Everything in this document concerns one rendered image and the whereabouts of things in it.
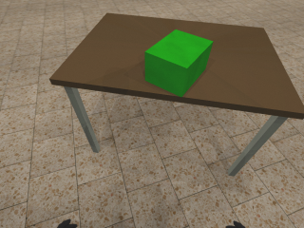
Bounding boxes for table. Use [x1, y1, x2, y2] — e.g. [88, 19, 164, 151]
[49, 12, 304, 177]

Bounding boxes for carton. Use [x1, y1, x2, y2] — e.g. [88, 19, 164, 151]
[144, 29, 214, 97]

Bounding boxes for left robot hand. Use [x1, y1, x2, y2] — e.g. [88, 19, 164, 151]
[57, 218, 78, 228]

